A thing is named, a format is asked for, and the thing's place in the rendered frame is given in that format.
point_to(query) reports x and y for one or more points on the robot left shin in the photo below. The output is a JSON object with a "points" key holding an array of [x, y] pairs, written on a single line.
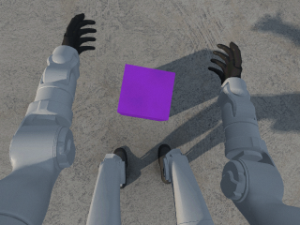
{"points": [[108, 156]]}

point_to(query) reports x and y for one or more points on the robot left hand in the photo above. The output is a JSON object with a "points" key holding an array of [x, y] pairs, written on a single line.
{"points": [[72, 37]]}

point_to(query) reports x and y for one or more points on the robot right upper arm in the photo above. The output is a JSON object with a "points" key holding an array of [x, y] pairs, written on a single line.
{"points": [[256, 189]]}

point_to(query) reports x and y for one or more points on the robot left upper arm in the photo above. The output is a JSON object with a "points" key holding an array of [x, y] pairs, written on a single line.
{"points": [[38, 155]]}

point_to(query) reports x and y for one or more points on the robot left forearm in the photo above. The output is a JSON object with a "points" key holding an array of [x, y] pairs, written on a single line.
{"points": [[55, 93]]}

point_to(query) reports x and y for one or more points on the carton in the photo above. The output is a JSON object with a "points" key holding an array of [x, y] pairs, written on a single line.
{"points": [[146, 93]]}

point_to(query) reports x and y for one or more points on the robot right thigh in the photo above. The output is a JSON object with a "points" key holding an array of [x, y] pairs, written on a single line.
{"points": [[189, 204]]}

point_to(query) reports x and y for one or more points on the robot right forearm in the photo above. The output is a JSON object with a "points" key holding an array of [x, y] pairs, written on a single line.
{"points": [[240, 125]]}

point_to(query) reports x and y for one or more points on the robot right hand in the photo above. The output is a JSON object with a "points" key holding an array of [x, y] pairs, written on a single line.
{"points": [[233, 66]]}

